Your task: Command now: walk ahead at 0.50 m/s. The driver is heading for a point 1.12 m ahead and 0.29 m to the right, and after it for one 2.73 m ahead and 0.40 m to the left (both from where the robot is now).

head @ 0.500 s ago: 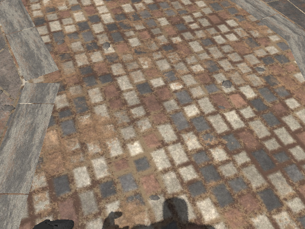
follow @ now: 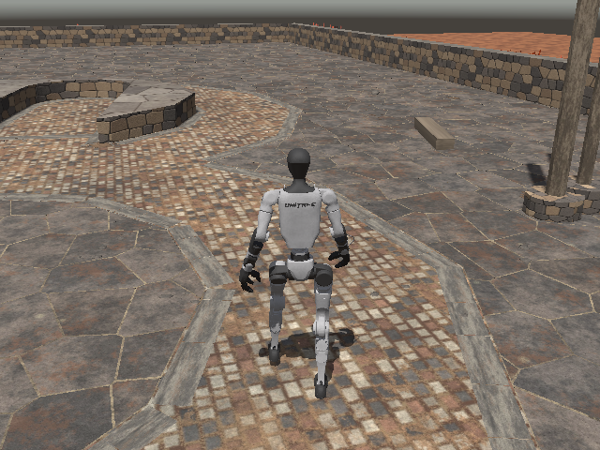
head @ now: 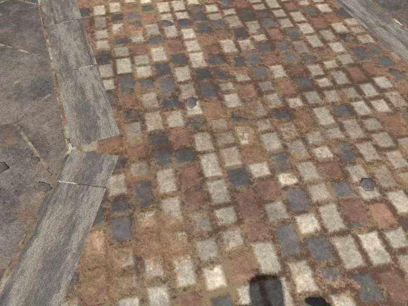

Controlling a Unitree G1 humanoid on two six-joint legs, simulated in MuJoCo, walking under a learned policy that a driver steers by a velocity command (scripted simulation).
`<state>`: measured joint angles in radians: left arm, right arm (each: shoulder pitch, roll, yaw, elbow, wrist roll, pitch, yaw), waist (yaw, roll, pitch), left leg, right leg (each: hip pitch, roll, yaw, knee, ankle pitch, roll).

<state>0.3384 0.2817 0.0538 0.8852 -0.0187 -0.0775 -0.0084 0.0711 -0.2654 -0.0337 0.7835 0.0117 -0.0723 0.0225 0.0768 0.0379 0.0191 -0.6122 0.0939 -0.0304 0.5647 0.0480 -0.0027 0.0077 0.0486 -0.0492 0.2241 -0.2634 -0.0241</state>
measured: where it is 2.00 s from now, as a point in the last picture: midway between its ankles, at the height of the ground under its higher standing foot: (275, 221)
